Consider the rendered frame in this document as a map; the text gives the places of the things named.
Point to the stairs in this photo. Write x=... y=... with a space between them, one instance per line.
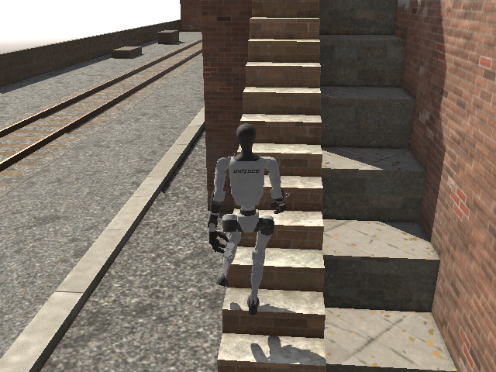
x=282 y=100

